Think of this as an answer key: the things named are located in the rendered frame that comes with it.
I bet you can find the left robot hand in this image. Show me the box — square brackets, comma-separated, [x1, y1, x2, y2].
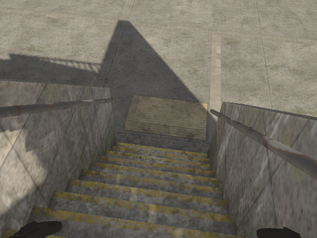
[9, 221, 62, 238]

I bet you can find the right robot hand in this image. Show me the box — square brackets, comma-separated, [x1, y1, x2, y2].
[257, 227, 301, 238]

